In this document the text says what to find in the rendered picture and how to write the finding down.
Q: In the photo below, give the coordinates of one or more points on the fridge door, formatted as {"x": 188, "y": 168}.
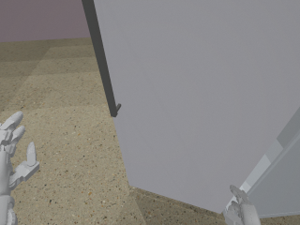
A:
{"x": 205, "y": 87}

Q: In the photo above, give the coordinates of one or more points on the right robot hand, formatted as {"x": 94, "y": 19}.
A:
{"x": 246, "y": 211}

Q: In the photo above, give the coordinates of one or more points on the left robot hand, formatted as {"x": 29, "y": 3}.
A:
{"x": 9, "y": 137}

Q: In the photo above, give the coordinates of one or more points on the handle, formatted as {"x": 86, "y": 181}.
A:
{"x": 93, "y": 26}

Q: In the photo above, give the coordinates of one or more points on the robot left forearm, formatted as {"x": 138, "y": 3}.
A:
{"x": 7, "y": 215}

